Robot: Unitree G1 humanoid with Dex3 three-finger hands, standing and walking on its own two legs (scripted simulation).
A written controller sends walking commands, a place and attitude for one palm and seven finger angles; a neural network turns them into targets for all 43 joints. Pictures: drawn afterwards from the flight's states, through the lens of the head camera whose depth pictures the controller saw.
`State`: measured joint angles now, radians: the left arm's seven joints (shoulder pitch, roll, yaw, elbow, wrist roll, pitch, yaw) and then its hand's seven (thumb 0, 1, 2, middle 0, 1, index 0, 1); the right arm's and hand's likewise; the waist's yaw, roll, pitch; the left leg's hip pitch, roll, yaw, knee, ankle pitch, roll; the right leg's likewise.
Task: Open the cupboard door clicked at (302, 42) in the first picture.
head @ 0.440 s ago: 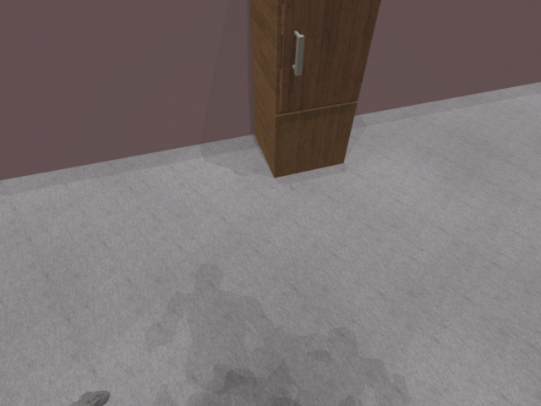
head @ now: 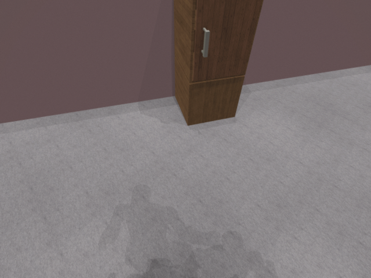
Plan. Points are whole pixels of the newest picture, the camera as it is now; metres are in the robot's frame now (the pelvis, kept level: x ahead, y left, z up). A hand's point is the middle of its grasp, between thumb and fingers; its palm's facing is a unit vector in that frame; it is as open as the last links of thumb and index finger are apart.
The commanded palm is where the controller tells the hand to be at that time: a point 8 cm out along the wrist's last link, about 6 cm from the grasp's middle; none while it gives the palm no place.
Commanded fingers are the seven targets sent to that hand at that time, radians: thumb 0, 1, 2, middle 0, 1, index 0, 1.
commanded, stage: stand and wait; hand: left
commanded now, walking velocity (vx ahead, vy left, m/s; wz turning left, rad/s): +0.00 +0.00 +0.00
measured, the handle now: (204, 42) +1.32 -0.02 -0.08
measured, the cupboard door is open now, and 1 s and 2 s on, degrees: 0 0 0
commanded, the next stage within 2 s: look at it before walking up in 0.38 s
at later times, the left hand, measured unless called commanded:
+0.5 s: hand out of the picture +0.05 +0.24 -0.15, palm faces -0.04 -0.94 -0.33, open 7.4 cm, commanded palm none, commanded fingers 0.00 0.90 0.90 -0.20 -0.30 -0.20 -0.30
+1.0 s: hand out of the picture +0.04 +0.25 -0.16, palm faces -0.04 -0.94 -0.33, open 7.4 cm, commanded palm none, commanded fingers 0.00 0.90 0.90 -0.20 -0.30 -0.20 -0.30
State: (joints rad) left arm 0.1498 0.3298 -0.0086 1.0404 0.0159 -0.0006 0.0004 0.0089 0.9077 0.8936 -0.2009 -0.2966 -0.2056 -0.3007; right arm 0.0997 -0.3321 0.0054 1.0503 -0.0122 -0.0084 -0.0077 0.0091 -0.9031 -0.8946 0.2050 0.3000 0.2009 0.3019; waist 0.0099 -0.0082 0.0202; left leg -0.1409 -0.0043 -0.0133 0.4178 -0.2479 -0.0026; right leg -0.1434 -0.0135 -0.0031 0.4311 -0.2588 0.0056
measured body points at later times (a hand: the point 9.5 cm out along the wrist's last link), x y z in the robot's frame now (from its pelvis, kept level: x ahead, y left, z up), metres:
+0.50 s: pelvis -0.02 +0.00 +0.00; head -0.02 +0.00 +0.45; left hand +0.06 +0.29 -0.13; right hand +0.05 -0.30 -0.13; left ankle -0.01 +0.12 -0.74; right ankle -0.02 -0.12 -0.74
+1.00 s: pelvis -0.02 +0.00 +0.00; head -0.02 +0.00 +0.45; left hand +0.04 +0.29 -0.13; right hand +0.05 -0.29 -0.13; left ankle -0.01 +0.12 -0.74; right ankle -0.02 -0.12 -0.74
